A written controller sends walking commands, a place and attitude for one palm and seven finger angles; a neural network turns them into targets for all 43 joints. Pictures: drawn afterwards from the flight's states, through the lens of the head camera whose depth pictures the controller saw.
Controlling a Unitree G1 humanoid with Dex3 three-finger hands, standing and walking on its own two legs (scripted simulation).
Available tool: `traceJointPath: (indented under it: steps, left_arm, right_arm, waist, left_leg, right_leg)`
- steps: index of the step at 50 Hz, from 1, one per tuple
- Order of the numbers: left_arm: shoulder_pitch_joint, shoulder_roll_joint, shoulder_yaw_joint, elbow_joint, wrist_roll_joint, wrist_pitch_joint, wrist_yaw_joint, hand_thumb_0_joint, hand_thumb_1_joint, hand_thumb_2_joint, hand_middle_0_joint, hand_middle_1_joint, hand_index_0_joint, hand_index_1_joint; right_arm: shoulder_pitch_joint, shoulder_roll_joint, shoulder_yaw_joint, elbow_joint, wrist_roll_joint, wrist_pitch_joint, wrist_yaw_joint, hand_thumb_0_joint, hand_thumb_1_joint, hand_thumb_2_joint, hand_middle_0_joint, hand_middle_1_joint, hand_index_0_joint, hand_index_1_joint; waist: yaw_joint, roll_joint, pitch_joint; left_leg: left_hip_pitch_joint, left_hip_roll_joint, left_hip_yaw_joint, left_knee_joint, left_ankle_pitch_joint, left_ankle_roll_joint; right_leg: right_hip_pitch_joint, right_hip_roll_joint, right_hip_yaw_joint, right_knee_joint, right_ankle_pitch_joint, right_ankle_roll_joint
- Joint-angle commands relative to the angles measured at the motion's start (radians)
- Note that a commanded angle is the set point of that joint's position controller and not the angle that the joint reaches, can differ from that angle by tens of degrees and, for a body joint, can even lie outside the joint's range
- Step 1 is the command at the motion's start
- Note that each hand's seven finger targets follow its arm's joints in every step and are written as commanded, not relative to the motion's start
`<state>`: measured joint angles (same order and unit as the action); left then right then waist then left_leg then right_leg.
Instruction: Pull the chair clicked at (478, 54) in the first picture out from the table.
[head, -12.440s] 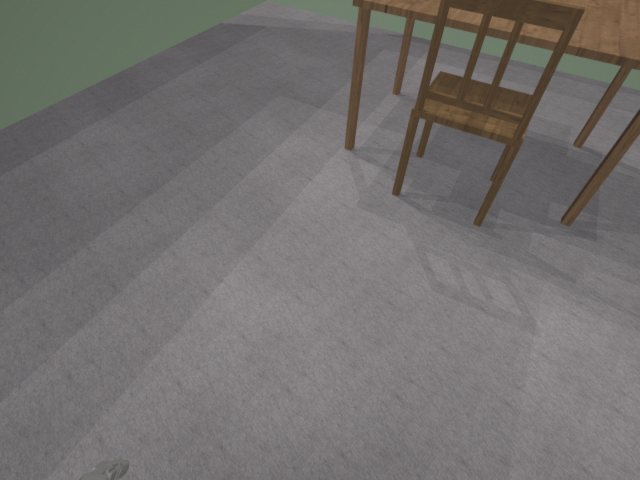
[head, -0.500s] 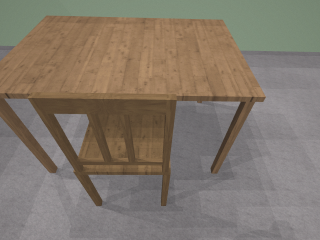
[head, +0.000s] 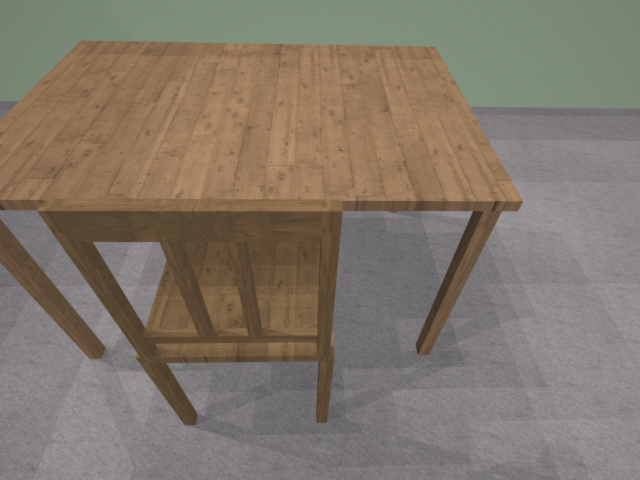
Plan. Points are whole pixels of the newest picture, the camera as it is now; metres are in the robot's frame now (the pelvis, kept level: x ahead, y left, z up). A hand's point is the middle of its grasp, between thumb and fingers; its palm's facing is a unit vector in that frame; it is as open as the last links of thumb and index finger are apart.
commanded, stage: look again from close up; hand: left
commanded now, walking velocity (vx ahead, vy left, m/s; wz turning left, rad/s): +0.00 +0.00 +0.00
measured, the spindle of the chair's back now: (190, 291) +0.43 +0.25 -0.09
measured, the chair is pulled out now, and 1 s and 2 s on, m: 0.00 0.00 0.00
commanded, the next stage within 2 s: none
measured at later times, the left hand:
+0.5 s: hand out of the picture -0.04 +0.14 -0.18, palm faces +0.03 -0.99 -0.16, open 7.4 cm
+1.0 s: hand out of the picture -0.03 +0.14 -0.18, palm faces +0.04 -0.99 -0.16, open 7.4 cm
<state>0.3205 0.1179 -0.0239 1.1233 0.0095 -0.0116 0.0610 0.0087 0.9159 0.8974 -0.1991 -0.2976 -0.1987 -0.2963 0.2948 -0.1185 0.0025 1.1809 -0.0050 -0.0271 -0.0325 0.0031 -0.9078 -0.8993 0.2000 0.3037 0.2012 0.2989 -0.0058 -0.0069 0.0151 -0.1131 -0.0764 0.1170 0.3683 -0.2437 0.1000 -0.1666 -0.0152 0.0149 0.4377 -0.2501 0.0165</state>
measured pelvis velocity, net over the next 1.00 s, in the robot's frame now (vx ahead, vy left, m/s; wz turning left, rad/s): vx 0.00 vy -0.01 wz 0.00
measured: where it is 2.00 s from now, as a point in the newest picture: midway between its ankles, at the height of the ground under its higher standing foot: outside the picture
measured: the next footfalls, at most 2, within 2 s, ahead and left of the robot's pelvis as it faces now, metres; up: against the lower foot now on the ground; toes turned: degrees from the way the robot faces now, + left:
none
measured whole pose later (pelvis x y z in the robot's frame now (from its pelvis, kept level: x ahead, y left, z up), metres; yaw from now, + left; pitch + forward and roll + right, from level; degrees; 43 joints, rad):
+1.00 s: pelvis +0.00 -0.01 +0.00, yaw +0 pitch -1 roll +0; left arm 0.36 0.10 -0.03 1.13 0.01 -0.01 0.06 0.00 0.91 0.90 -0.20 -0.30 -0.20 -0.30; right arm 0.33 -0.11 0.01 1.18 0.00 -0.03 -0.04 0.00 -0.91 -0.90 0.20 0.30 0.20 0.30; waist 0.00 0.00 0.00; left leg -0.12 -0.06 0.11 0.36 -0.24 0.09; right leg -0.16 0.00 0.01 0.43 -0.25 0.00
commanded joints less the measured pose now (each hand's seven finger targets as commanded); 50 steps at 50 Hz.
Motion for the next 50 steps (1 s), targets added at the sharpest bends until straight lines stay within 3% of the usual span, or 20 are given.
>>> traceJointPath:
  steps: [1,11,15,23,27,35,42,50]
  left_arm:
    - [0.095,0.081,0.017,-0.008,-0.002,-0.008,0.001,0.0,0.9,0.9,-0.2,-0.3,-0.2,-0.3]
    - [0.101,0.076,0.017,-0.003,-0.002,-0.006,0.0,0.0,0.9,0.9,-0.2,-0.3,-0.2,-0.3]
    - [0.106,0.076,0.015,-0.002,0.0,-0.006,-0.001,0.0,0.9,0.9,-0.2,-0.3,-0.2,-0.3]
    - [0.119,0.074,0.012,0.002,-0.002,-0.008,-0.002,0.0,0.9,0.9,-0.2,-0.3,-0.2,-0.3]
    - [0.127,0.067,0.013,0.007,-0.001,-0.009,0.0,0.0,0.9,0.9,-0.2,-0.3,-0.2,-0.3]
    - [0.131,0.064,0.013,0.007,0.0,-0.008,-0.002,0.0,0.9,0.9,-0.2,-0.3,-0.2,-0.3]
    - [0.137,0.065,0.014,0.005,-0.001,-0.01,0.0,0.0,0.9,0.9,-0.2,-0.3,-0.2,-0.3]
    - [0.135,0.064,0.015,0.003,-0.001,-0.01,0.0,0.0,0.9,0.9,-0.2,-0.3,-0.2,-0.3]
  right_arm:
    - [0.087,-0.093,-0.009,-0.017,0.0,-0.01,-0.008,0.0,-0.9,-0.9,0.2,0.3,0.2,0.3]
    - [0.098,-0.092,-0.007,-0.016,0.001,-0.009,-0.009,0.0,-0.9,-0.9,0.2,0.3,0.2,0.3]
    - [0.096,-0.091,-0.008,-0.016,0.002,-0.006,-0.006,0.0,-0.9,-0.9,0.2,0.3,0.2,0.3]
    - [0.107,-0.088,-0.005,-0.014,0.003,-0.009,-0.008,0.0,-0.9,-0.9,0.2,0.3,0.2,0.3]
    - [0.114,-0.085,-0.005,-0.011,0.003,-0.012,-0.01,0.0,-0.9,-0.9,0.2,0.3,0.2,0.3]
    - [0.115,-0.081,-0.004,-0.01,0.004,-0.008,-0.008,0.0,-0.9,-0.9,0.2,0.3,0.2,0.3]
    - [0.12,-0.076,-0.004,-0.01,0.004,-0.013,-0.01,0.0,-0.9,-0.9,0.2,0.3,0.2,0.3]
    - [0.119,-0.075,-0.003,-0.008,0.004,-0.011,-0.009,0.0,-0.9,-0.9,0.2,0.3,0.2,0.3]
  waist:
    - [0.001,0.013,0.064]
    - [0.001,0.008,0.076]
    - [0.0,-0.009,0.099]
    - [-0.001,0.023,0.073]
    - [-0.001,0.008,0.065]
    - [0.002,0.005,0.099]
    - [0.002,0.006,0.064]
    - [0.002,-0.004,0.08]
  left_leg:
    - [0.003,0.193,-0.184,-0.084,0.253,-0.056]
    - [0.007,0.196,-0.185,-0.098,0.215,-0.057]
    - [-0.015,0.192,-0.193,-0.112,0.127,-0.054]
    - [0.005,0.194,-0.185,-0.1,0.177,-0.051]
    - [0.015,0.195,-0.185,-0.093,0.217,-0.054]
    - [-0.021,0.193,-0.193,-0.11,0.112,-0.052]
    - [0.011,0.195,-0.182,-0.087,0.21,-0.05]
    - [-0.005,0.192,-0.183,-0.084,0.176,-0.05]
  right_leg:
    - [-0.058,-0.082,0.07,-0.049,0.157,-0.037]
    - [-0.069,-0.082,0.07,-0.06,0.134,-0.037]
    - [-0.083,-0.082,0.073,-0.072,0.105,-0.037]
    - [-0.076,-0.078,0.074,-0.072,0.119,-0.039]
    - [-0.072,-0.081,0.071,-0.065,0.14,-0.038]
    - [-0.092,-0.078,0.077,-0.076,0.099,-0.041]
    - [-0.079,-0.08,0.076,-0.068,0.148,-0.041]
    - [-0.085,-0.079,0.08,-0.076,0.128,-0.043]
